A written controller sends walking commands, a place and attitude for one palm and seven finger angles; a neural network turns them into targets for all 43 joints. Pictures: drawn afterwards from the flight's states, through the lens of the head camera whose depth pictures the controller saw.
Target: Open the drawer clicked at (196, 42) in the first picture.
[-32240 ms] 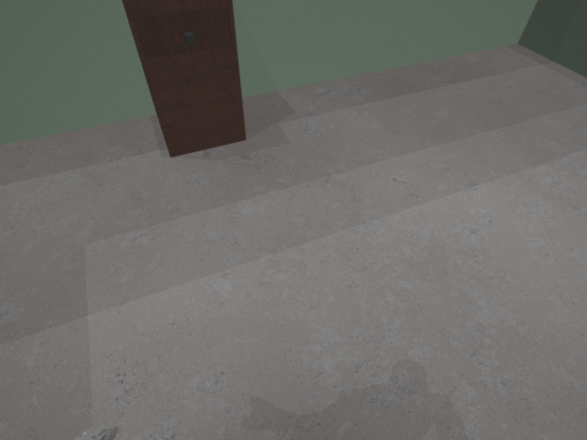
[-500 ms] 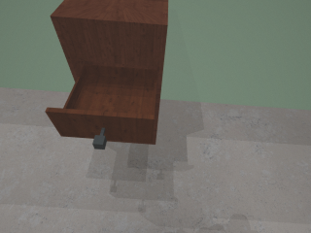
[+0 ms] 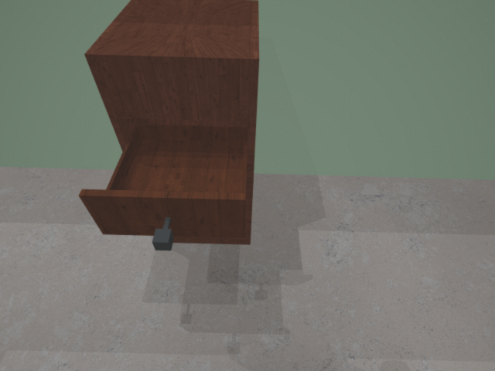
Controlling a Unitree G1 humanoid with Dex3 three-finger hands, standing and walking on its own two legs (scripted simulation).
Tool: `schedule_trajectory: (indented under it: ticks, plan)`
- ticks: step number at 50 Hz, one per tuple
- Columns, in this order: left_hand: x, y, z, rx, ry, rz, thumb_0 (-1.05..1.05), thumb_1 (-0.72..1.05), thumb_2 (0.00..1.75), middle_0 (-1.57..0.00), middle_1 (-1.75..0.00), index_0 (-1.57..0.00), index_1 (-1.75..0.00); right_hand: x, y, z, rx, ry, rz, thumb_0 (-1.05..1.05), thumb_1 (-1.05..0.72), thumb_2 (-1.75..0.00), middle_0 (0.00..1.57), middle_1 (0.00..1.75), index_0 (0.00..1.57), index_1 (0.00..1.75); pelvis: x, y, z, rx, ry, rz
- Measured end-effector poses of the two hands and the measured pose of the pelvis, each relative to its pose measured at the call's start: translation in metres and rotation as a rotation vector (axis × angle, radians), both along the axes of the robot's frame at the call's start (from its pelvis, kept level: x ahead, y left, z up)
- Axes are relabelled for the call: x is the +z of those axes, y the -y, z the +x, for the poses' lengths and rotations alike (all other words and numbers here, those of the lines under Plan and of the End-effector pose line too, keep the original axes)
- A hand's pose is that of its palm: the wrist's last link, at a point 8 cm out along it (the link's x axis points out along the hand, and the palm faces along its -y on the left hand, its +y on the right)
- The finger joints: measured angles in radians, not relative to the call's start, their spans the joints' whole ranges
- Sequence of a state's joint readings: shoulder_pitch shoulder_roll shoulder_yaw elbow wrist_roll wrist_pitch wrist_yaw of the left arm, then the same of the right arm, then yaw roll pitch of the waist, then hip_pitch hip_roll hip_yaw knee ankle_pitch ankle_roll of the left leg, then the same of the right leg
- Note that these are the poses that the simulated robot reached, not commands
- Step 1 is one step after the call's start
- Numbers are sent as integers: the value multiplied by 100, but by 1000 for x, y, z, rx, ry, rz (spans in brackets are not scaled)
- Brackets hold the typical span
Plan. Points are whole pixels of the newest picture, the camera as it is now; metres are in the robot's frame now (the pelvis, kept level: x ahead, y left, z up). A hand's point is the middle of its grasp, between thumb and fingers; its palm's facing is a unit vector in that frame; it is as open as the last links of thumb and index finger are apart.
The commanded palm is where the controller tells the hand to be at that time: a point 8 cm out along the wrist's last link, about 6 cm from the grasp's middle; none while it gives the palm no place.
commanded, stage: let the arm hang, fingers relaxed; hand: left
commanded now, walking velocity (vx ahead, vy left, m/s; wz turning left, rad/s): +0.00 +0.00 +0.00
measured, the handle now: (165, 232) +0.44 +0.23 -0.15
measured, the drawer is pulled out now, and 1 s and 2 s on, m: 0.30 0.30 0.30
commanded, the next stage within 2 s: look to check the result in 0.16 s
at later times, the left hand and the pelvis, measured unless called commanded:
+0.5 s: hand out of the picture -0.02 +0.15 -0.18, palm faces +0.07 -0.98 -0.17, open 7.4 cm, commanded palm none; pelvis +0.00 -0.01 +0.00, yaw +0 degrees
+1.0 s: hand out of the picture +0.00 +0.13 -0.18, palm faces +0.07 -0.98 -0.18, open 7.3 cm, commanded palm none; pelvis +0.01 -0.02 +0.00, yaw +0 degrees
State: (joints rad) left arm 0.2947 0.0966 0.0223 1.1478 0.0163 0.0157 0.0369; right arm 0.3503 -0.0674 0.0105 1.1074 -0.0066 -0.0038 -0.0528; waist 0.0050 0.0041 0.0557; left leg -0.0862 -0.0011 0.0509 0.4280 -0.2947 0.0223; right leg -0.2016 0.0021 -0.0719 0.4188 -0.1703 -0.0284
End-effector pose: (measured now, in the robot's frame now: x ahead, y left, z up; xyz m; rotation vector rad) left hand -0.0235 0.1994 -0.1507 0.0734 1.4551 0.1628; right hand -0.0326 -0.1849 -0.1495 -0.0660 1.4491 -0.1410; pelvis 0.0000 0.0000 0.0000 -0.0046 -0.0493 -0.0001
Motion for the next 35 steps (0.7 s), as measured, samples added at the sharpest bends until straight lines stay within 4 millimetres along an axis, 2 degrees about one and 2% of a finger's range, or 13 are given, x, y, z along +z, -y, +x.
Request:
schedule_trajectory:
  ticks: [17, 35]
  plan:
    - [4, -2, -7, 8, -35, 20, 0, 90, 90, -19, -30, -20, -30, 2, 11, -21, -11, -72, -16, 0, -91, -90, 20, 30, 20, 30, 0, 4, 2, 0, -10, 3]
    - [5, 8, 11, 3, -9, 29, 0, 91, 90, -20, -30, -20, -30, -1, 20, 0, -4, -44, -2, 0, -91, -90, 20, 30, 20, 30, 0, 16, 8, 2, -13, 5]
